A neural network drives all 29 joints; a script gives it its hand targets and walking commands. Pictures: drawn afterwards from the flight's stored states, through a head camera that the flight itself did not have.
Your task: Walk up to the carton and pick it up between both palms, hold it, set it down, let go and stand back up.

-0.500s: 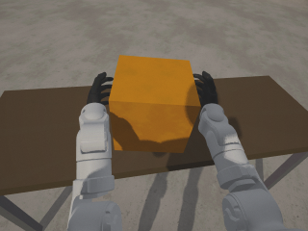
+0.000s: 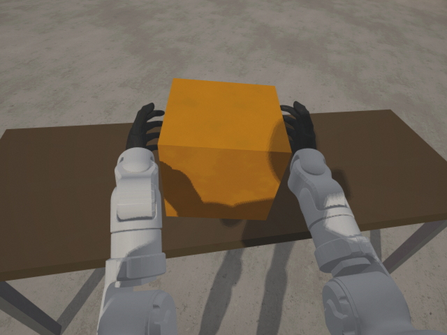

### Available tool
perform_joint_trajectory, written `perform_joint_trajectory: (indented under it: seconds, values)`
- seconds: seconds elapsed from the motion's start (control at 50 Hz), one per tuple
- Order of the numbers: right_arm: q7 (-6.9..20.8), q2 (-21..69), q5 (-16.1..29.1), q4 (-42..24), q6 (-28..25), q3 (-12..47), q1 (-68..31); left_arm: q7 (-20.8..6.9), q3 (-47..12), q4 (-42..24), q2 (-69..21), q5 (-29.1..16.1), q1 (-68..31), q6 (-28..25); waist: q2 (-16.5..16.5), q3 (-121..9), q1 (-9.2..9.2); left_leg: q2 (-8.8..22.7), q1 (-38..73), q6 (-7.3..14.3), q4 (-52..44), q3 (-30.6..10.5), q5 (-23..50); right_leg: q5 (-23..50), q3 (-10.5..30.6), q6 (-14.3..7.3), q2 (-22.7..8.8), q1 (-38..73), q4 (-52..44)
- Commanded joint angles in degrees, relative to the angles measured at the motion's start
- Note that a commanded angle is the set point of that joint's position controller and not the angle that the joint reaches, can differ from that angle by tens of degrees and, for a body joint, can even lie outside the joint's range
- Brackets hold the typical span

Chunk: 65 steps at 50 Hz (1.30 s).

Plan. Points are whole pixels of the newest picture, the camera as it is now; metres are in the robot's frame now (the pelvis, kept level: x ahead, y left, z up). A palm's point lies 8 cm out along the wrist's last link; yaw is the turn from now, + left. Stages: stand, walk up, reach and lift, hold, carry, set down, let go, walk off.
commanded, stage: hold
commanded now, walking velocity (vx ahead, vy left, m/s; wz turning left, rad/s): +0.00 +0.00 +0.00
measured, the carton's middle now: (220, 150) +0.40 +0.00 +0.13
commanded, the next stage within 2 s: none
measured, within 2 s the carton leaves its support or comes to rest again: neither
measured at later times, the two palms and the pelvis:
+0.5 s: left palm (140, 149) +0.36 +0.14 +0.17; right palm (303, 148) +0.36 -0.14 +0.17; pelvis +0.00 +0.00 +0.00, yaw +0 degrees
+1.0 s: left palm (140, 149) +0.36 +0.14 +0.17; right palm (302, 147) +0.37 -0.14 +0.17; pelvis +0.00 +0.00 +0.00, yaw +0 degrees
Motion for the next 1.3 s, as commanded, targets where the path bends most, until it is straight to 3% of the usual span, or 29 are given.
perform_joint_trajectory:
  seconds: [0.0, 0.08, 0.22, 0.26, 0.3, 0.32, 0.42, 0.48, 0.52, 0.62, 0.7, 0.76, 0.86, 0.94, 1.0, 1.06, 1.14, 1.28]
  values:
    - [6.95, 28.95, 2.12, -18.3, -4.89, 19.48, -43.37, -7.63, -28.37, -5.02, -28.51, -9.69, -40.0, -4.54, 7.41, -27.08, -0.77, -1.56, 20.56, -0.25, 0.32, 1.51, 7.04, 7.94, -2.15, 4.04, 0.49, -8.76, -4.72]
    - [7.08, 28.69, 2.64, -18.74, -5.08, 19.95, -43.16, -7.24, -29.23, -6.41, -28.87, -10.01, -39.52, -4.33, 7.48, -29.35, -0.69, -0.95, 21.92, -0.59, 0.9, 1.33, 9.64, 9.12, -2.43, 3.77, 0.78, -8.46, -4.33]
    - [7.04, 29.2, 1.97, -17.56, -4.88, 19.2, -43.11, -7.49, -28.31, -6.05, -28.61, -9.83, -41.15, -4.84, 6.67, -27.44, -0.91, -1.06, 21.08, -0.1, 0.13, 1.43, 7.58, 8.16, -2.26, 4.0, 0.63, -9.36, -4.57]
    - [6.8, 29.63, 2.71, -20.66, -5.21, 20.96, -43.58, -7.43, -29.26, -7.46, -29.07, -10.56, -40.01, -4.87, 6.51, -30.9, -1.05, -1.39, 22.28, -0.36, 1.45, 1.32, 10.8, 11.92, -2.1, 4.07, 0.72, -7.62, -4.19]
    - [6.92, 29.11, 2.07, -17.74, -4.83, 19.38, -43.21, -7.48, -27.74, -5.38, -28.32, -9.55, -40.47, -4.79, 5.99, -27.24, -1.01, -1.26, 21.04, -0.13, 0.12, 1.42, 6.86, 7.98, -2.26, 3.98, 0.44, -8.97, -4.8]
    - [7.12, 28.86, 1.16, -16.3, -4.76, 18.51, -43.56, -7.78, -26.29, -2.65, -27.64, -8.82, -40.67, -4.71, 4.93, -25.2, -0.09, -1.39, 19.68, 0.46, -0.8, 1.59, 4.01, 5.44, -2.16, 4.15, 0.22, -9.45, -5.4]
    - [7.25, 29.86, 2.32, -19.85, -5.8, 19.94, -45.36, -7.3, -28.44, -5.69, -29.11, -10.32, -41.56, -5.13, 6.46, -29.74, -0.26, -1.24, 21.32, -0.01, 0.7, 1.48, 9.78, 10.45, -2.43, 4.06, 0.58, -8.38, -4.31]
    - [7.23, 29.27, 2.09, -17.83, -5.4, 19.76, -43.66, -7.21, -28.0, -4.93, -28.19, -9.54, -40.57, -5.11, 6.27, -28.77, -0.24, -1.25, 21.58, 0.29, 0.49, 1.47, 7.5, 8.5, -2.1, 4.0, 0.15, -9.02, -4.64]
    - [7.22, 29.44, 2.24, -20.31, -5.76, 20.07, -45.15, -7.03, -28.66, -6.01, -28.9, -10.21, -40.97, -5.21, 6.49, -30.6, -0.05, -1.12, 21.47, 0.19, 0.95, 1.46, 8.65, 8.77, -2.18, 4.01, 0.58, -8.83, -4.42]
    - [7.24, 28.7, 1.53, -16.03, -4.79, 17.97, -42.97, -7.45, -26.7, -4.33, -28.14, -8.97, -40.78, -4.47, 6.65, -26.04, -0.5, -1.07, 20.04, 0.15, -0.4, 1.73, 6.13, 6.83, -2.12, 3.79, 0.41, -9.29, -5.15]
    - [7.26, 29.45, 2.04, -18.02, -5.2, 18.76, -43.33, -7.41, -28.54, -5.7, -29.05, -10.04, -40.58, -4.71, 7.53, -28.96, -1.18, -1.05, 21.62, -0.37, 0.69, 1.32, 9.2, 9.47, -2.25, 3.87, 0.5, -8.69, -4.36]
    - [7.57, 28.52, 1.41, -16.05, -5.14, 17.68, -44.25, -7.42, -27.31, -3.77, -28.71, -9.17, -41.3, -4.57, 7.24, -26.38, -0.73, -0.96, 20.01, 0.11, -0.52, 1.59, 4.3, 4.33, -2.6, 3.76, 0.44, -10.25, -4.98]
    - [7.69, 29.38, 1.21, -17.19, -5.61, 18.35, -45.09, -7.09, -27.24, -4.16, -28.91, -9.67, -41.56, -4.99, 5.71, -28.5, -0.21, -0.92, 21.28, 0.24, 0.18, 1.59, 7.05, 7.15, -2.46, 3.84, 0.7, -9.43, -4.66]
    - [6.9, 29.22, 3.03, -19.03, -5.65, 20.5, -43.91, -7.2, -29.05, -6.48, -28.78, -10.48, -40.05, -5.12, 6.37, -31.65, -1.05, -1.17, 23.4, -0.3, 1.78, 1.29, 12.42, 12.8, -2.19, 4.24, 0.85, -8.11, -4.17]
    - [6.71, 28.51, 2.32, -17.54, -4.92, 19.98, -43.22, -7.75, -26.45, -3.76, -27.35, -8.53, -39.01, -4.51, 5.58, -27.02, -0.01, -1.54, 19.62, 0.51, 0.03, 1.63, 7.08, 9.18, -2.07, 4.39, 0.24, -7.56, -4.7]
    - [6.95, 29.85, 3.14, -21.09, -5.94, 21.01, -44.4, -7.29, -29.79, -8.72, -28.84, -10.82, -41.33, -5.05, 6.45, -32.19, -0.9, -1.35, 22.19, -0.17, 1.36, 1.25, 11.4, 12.49, -2.25, 4.19, 0.81, -7.61, -4.08]
    - [6.69, 28.85, 2.17, -17.42, -4.66, 19.54, -42.3, -7.49, -28.18, -5.78, -27.88, -9.23, -39.84, -4.48, 6.49, -26.39, -1.04, -1.27, 20.51, 0.11, 0.31, 1.7, 7.33, 9.03, -2.1, 4.37, 0.46, -8.67, -5.03]
    - [7.17, 29.14, 1.93, -18.66, -4.96, 19.59, -43.39, -7.68, -27.22, -5.25, -28.36, -8.88, -39.53, -4.33, 6.2, -27.51, -0.3, -1.32, 20.35, 0.51, -0.13, 1.69, 6.77, 8.45, -2.41, 4.21, 0.41, -8.65, -4.46]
